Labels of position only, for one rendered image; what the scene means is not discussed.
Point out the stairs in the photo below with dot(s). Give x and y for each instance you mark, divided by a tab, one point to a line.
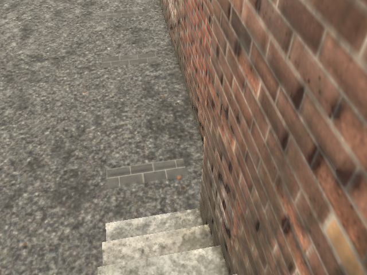
175	243

